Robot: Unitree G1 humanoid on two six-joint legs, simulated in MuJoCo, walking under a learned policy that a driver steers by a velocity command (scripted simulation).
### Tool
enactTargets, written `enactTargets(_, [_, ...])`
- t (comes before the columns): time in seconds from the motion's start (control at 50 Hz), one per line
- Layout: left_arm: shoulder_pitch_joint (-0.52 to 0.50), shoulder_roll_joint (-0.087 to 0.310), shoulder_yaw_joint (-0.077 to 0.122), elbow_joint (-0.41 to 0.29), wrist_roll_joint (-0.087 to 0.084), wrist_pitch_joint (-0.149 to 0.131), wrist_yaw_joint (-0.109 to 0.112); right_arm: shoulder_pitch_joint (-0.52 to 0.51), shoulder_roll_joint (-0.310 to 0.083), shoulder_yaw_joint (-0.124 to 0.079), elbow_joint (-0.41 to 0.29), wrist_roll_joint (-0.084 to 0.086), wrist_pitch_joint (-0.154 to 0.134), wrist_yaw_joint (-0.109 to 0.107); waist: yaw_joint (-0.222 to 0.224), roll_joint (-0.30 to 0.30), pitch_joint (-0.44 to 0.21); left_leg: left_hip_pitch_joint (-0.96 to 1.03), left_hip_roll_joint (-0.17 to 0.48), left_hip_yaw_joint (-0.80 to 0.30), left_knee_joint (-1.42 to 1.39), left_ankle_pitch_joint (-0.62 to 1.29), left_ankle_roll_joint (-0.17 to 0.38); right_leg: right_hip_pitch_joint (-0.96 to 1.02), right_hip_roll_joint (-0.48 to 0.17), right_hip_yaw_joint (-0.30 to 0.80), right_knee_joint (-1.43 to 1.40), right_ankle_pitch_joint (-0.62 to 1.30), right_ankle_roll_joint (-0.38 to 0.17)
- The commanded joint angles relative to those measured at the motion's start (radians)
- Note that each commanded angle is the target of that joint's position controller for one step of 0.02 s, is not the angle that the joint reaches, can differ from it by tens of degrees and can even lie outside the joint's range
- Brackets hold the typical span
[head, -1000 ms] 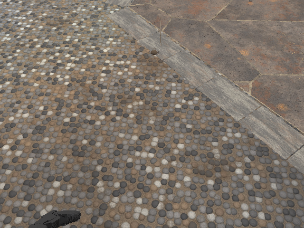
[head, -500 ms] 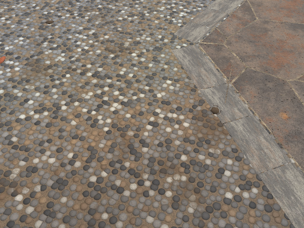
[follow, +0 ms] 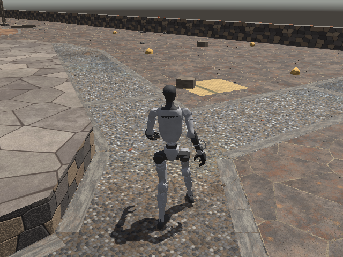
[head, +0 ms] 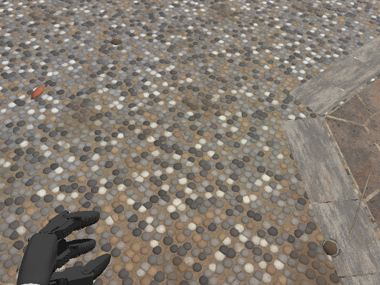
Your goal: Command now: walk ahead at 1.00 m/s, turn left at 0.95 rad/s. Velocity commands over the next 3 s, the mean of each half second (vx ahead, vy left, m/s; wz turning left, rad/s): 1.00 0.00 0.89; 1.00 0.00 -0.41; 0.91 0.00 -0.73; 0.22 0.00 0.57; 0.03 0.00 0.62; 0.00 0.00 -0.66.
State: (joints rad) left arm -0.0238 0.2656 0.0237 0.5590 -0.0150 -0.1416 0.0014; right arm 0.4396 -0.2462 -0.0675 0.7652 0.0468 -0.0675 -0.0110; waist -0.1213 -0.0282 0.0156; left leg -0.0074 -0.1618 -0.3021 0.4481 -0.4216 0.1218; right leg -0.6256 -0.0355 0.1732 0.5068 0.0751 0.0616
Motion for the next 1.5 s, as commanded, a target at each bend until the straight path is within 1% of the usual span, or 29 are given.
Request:
enactTargets(0.02, [0.005, 0.163, 0.076, -0.068, -0.029, -0.026, 0.004, -0.037, -0.146, -0.047, -0.05, -0.001, 0.002, -0.01, 0.101, 0.142, -0.025, -0.179, 0.165, -0.185, 0.035, 0.385, 0.055, 0.358, 0.056, -0.065, -0.051, -0.065, -0.02])
enactTargets(0.06, [0.439, 0.226, 0.105, -0.008, -0.025, -0.017, 0.019, -0.11, -0.088, -0.018, -0.102, -0.054, 0.009, 0.01, 0.32, 0.115, -0.339, -0.335, 0.122, -0.07, 0.555, 0.474, -0.011, 0.888, -0.119, 0.044, 0.106, -0.284, -0.095])
enactTargets(0.08, [0.51, 0.318, 0.115, 0.031, 0.019, -0.014, 0.0, 0.097, 0.029, 0.021, -0.147, -0.003, -0.004, 0.019, 0.186, -0.413, -0.525, -0.694, 0.002, 0.04, 0.912, -0.164, -0.057, 1.229, -0.398, 0.685, -0.114, -0.707, -0.29])
enactTargets(0.1, [0.472, 0.237, 0.106, 0.02, 0.014, -0.005, -0.009, 0.065, -0.056, 0.027, -0.132, 0.037, 0.002, 0.006, 0.215, -0.425, -0.439, -0.853, 0.133, 0.091, 1.038, -0.078, -0.055, 1.176, -0.412, 0.836, -0.194, -1.015, -0.276])
enactTargets(0.16, [0.386, 0.145, 0.084, 0.054, 0.034, 0.03, 0.006, -0.243, -0.134, 0.002, -0.181, -0.037, 0.007, 0.01, 0.245, 0.016, -0.062, -0.845, 0.23, 0.186, 0.974, 0.09, -0.055, 0.758, -0.271, 0.326, -0.211, -0.49, -0.19])
enactTargets(0.24, [0.316, 0.061, 0.059, 0.127, 0.009, 0.02, -0.01, -0.234, -0.064, 0.007, -0.217, 0.007, 0.048, 0.03, 0.143, -0.059, 0.029, -0.815, 0.329, 0.19, 0.901, 0.104, -0.043, 0.563, -0.229, 0.057, -0.281, -0.289, -0.184])
enactTargets(0.4, [0.391, 0.159, 0.071, 0.21, 0.022, 0.019, 0.003, -0.464, -0.067, 0.02, -0.27, -0.018, 0.026, 0.07, 0.186, 0.061, 0.161, -0.767, 0.265, 0.333, 0.47, 0.491, -0.029, 0.554, -0.173, -0.318, -0.392, 0.07, -0.13])
enactTargets(0.46, [0.453, 0.245, 0.079, 0.243, 0.015, 0.03, 0.009, -0.505, -0.093, 0.008, -0.294, -0.011, 0.005, 0.089, 0.151, -0.027, 0.123, -0.577, 0.14, 0.441, 0.33, 0.428, 0.027, 0.656, -0.21, -0.366, -0.319, 0.708, -0.127])
enactTargets(0.52, [0.411, 0.288, 0.073, 0.264, 0.006, 0.059, 0.02, -0.149, -0.217, -0.065, -0.229, -0.01, 0.026, 0.063, -0.105, -0.13, -0.08, -0.121, 0.088, 0.397, 0.2, 0.293, 0.109, 0.647, -0.262, -0.336, 0.142, 1.084, -0.176])
enactTargets(0.54, [0.363, 0.253, 0.058, 0.252, 0.004, 0.058, 0.026, 0.079, -0.263, -0.088, -0.16, -0.008, 0.038, 0.04, -0.209, -0.078, -0.166, 0.249, 0.183, 0.248, 0.15, 0.318, 0.126, 0.387, -0.189, -0.326, 0.503, 0.671, -0.153])
enactTargets(0.56, [0.579, 0.027, -0.004, 0.224, -0.006, 0.034, 0.001, 0.017, -0.335, -0.075, -0.157, -0.046, 0.012, 0.039, 0.026, 0.266, -0.332, 0.586, 0.482, -0.29, 0.111, 0.006, 0.248, -0.021, 0.012, -0.189, 0.925, -0.586, -0.131])
enactTargets(0.58, [0.469, 0.14, 0.015, 0.228, -0.055, -0.004, -0.002, 0.077, -0.224, -0.058, -0.154, -0.055, -0.003, 0.04, -0.075, 0.163, -0.444, 0.511, 0.52, -0.483, -0.088, -0.208, 0.222, -0.055, 0.024, 0.007, 0.991, -0.562, -0.172])
enactTargets(0.6, [0.321, 0.163, 0.031, 0.177, -0.089, -0.01, 0.0, 0.048, -0.189, -0.044, -0.125, -0.061, -0.019, 0.043, -0.065, 0.116, -0.218, 0.34, 0.498, -0.362, -0.161, -0.147, 0.177, -0.134, 0.002, -0.008, 0.979, -0.495, -0.168])
enactTargets(0.7, [0.42, 0.07, 0.035, 0.231, -0.046, 0.08, -0.008, -0.171, -0.042, -0.013, -0.073, -0.061, -0.064, 0.056, 0.152, 0.07, 0.02, -0.168, 0.384, 0.144, -0.262, 0.207, 0.051, 0.003, -0.163, -0.024, 0.809, -0.256, -0.118])
enactTargets(0.92, [0.107, 0.077, 0.035, 0.107, -0.031, 0.059, -0.081, -0.082, -0.184, -0.027, -0.007, -0.071, -0.052, -0.028, 0.114, 0.062, 0.088, 0.039, 0.316, 0.566, -0.224, 1.166, -0.144, 0.028, 0.036, -0.344, 0.216, 0.144, -0.163])
enactTargets(1.0, [0.72, 0.279, 0.133, 0.223, -0.038, 0.133, -0.049, -0.298, -0.276, -0.053, -0.069, -0.044, -0.018, -0.028, 0.475, 0.167, -0.165, -0.122, 0.356, 0.512, 0.565, 1.56, -0.116, 0.726, 0.073, -0.245, 0.243, -0.087, -0.279])
enactTargets(1.02, [0.761, 0.237, 0.111, 0.278, -0.027, 0.148, -0.035, -0.35, -0.088, -0.002, -0.082, -0.042, -0.051, 0.011, 0.44, -0.165, -0.055, -0.413, 0.135, 0.491, 1.084, 0.258, -0.117, 0.81, 0.035, -0.137, 0.196, -0.069, -0.315])
enactTargets(1.04, [0.616, 0.207, 0.085, 0.22, 0.019, 0.119, -0.046, -0.195, 0.049, 0.042, -0.161, -0.019, -0.091, 0.031, 0.214, -0.431, -0.13, -0.776, 0.023, 0.274, 1.351, -0.199, -0.128, 0.947, -0.066, 0.348, 0.081, -0.267, -0.493])
enactTargets(1.06, [0.562, 0.155, 0.074, 0.168, 0.031, 0.093, -0.047, -0.211, -0.042, 0.045, -0.199, -0.01, -0.127, 0.043, 0.227, -0.263, -0.225, -0.862, 0.053, 0.138, 1.306, -0.107, -0.067, 0.974, -0.174, 0.655, -0.177, -0.633, -0.536])
enactTargets(1.08, [0.548, 0.12, 0.07, 0.157, 0.022, 0.072, -0.053, -0.321, -0.106, 0.029, -0.218, -0.002, -0.135, 0.042, 0.221, -0.017, -0.122, -0.831, 0.097, 0.144, 1.163, -0.018, -0.02, 0.838, -0.165, 0.681, -0.293, -0.76, -0.46])
enactTargets(1.12, [0.388, 0.139, 0.074, 0.113, 0.014, 0.038, -0.057, -0.301, -0.098, 0.028, -0.208, -0.036, -0.117, 0.028, 0.094, 0.166, 0.001, -0.729, 0.163, 0.118, 0.968, 0.072, -0.05, 0.527, -0.135, 0.635, -0.287, -0.665, -0.451])
enactTargets(1.18, [0.335, 0.128, 0.068, 0.09, -0.005, 0.036, -0.029, -0.293, -0.127, 0.013, -0.201, -0.055, -0.08, 0.003, 0.059, 0.137, 0.052, -0.619, 0.218, 0.137, 0.738, 0.09, -0.128, 0.317, -0.03, 0.401, -0.295, -0.402, -0.423])
enactTargets(1.28, [0.383, 0.14, 0.078, 0.113, -0.026, 0.069, 0.015, -0.563, -0.031, 0.036, -0.306, -0.055, -0.07, 0.004, 0.197, -0.004, 0.059, -0.331, 0.133, 0.263, 0.181, 0.485, -0.207, 0.102, 0.102, 0.197, -0.267, -0.303, -0.314])
enactTargets(1.34, [0.421, 0.125, 0.084, 0.135, -0.042, 0.076, 0.021, -0.551, -0.104, -0.002, -0.309, -0.01, -0.076, 0.007, 0.203, -0.067, 0.008, -0.284, 0.127, 0.193, 0.048, 0.499, -0.216, 0.276, 0.07, 0.277, -0.168, -0.368, -0.27])
enactTargets(1.4, [0.422, 0.112, 0.086, 0.149, -0.01, 0.094, 0.022, -0.327, -0.173, -0.042, -0.245, -0.05, -0.098, 0.014, 0.089, -0.107, -0.132, -0.143, 0.132, 0.276, -0.004, 0.58, -0.128, 0.524, 0.066, 0.185, 0.189, 0.217, -0.176])
enactTargets(1.42, [0.368, 0.063, 0.064, 0.108, 0.019, 0.095, 0.017, -0.109, -0.193, -0.039, -0.198, -0.07, -0.101, 0.019, -0.001, -0.086, -0.284, 0.128, 0.253, 0.158, 0.102, 0.693, -0.06, 0.405, 0.075, 0.144, 0.484, 0.126, -0.14])
enactTargets(1.44, [0.651, -0.062, 0.034, 0.136, -0.006, 0.085, 0.002, -0.011, -0.286, -0.052, -0.123, -0.098, -0.096, 0.04, 0.129, 0.445, -0.456, 0.483, 0.556, -0.401, 0.052, 0.878, 0.209, 0.067, 0.255, 0.062, 0.907, -0.686, -0.055])
enactTargets(1.46, [0.687, 0.038, 0.028, 0.175, -0.03, 0.088, 0.002, 0.023, -0.241, -0.054, -0.095, -0.062, -0.088, 0.057, 0.088, 0.416, -0.493, 0.512, 0.584, -0.64, -0.025, 0.446, 0.253, -0.08, 0.182, 0.073, 1.042, -0.697, -0.051])
enactTargets(1.5, [0.286, 0.113, 0.033, 0.072, 0.012, 0.081, 0.005, -0.176, -0.137, -0.019, -0.146, -0.043, -0.059, 0.044, 0.051, 0.121, -0.196, 0.206, 0.428, -0.314, -0.063, 0.585, 0.144, -0.126, 0.077, -0.025, 0.947, -0.559, -0.054])
